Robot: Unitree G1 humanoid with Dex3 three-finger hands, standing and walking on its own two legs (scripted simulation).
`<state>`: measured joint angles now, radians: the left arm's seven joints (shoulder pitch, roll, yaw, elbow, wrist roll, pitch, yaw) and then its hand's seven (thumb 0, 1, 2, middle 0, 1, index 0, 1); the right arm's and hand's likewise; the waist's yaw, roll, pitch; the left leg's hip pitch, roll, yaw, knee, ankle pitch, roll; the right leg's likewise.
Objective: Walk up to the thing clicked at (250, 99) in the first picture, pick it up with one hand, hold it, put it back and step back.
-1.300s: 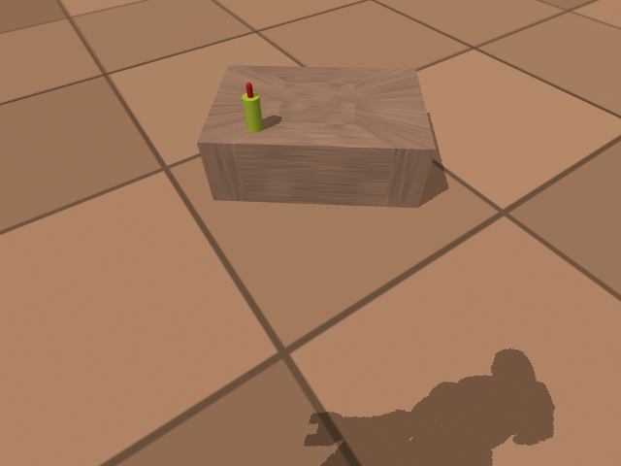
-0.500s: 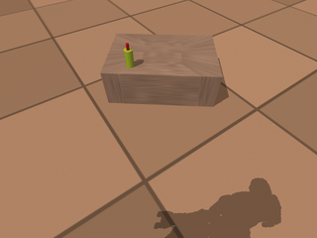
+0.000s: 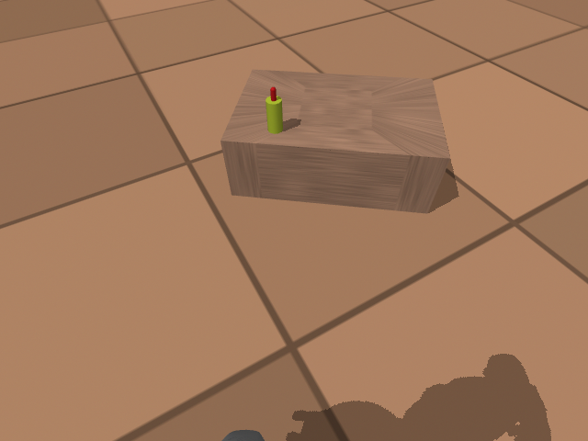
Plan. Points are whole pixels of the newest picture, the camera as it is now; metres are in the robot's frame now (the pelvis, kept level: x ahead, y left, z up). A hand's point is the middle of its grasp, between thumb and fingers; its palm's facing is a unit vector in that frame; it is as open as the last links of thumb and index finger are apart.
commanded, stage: walk up
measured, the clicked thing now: (274, 109) +1.36 +0.12 -0.35
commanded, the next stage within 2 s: none
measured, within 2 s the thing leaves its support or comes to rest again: neither
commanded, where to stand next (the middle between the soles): +0.72 +0.26 m, yaw +7 degrees
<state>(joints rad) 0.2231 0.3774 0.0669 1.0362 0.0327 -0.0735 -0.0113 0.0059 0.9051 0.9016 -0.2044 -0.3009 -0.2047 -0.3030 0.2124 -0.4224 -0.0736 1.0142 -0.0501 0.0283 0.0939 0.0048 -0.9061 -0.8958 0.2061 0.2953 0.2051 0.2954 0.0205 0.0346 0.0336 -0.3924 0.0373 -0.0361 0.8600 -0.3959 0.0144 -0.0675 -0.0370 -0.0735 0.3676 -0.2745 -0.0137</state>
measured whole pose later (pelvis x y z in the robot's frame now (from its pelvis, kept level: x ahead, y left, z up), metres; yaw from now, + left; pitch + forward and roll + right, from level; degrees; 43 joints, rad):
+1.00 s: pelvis +0.39 +0.13 +0.00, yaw +10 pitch -2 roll -1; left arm 0.39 0.40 0.05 0.86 0.01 -0.11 -0.02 0.01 0.90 0.90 -0.20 -0.30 -0.20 -0.30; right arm 0.23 -0.44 -0.08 0.82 -0.02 0.00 0.09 0.00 -0.91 -0.90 0.20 0.29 0.20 0.29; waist 0.04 0.07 0.11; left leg -0.53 0.05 -0.07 0.77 -0.19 0.00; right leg -0.08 -0.04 -0.14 0.45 -0.32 -0.01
